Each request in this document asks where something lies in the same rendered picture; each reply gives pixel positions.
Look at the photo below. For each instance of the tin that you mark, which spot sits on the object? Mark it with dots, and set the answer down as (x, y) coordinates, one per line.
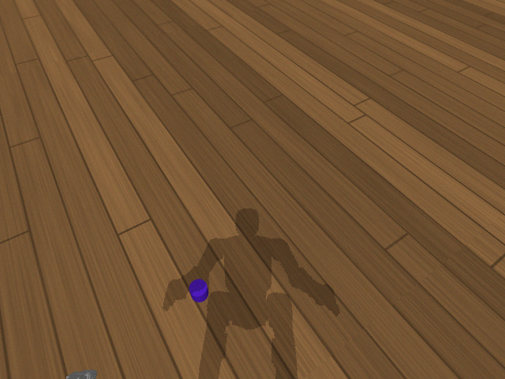
(198, 290)

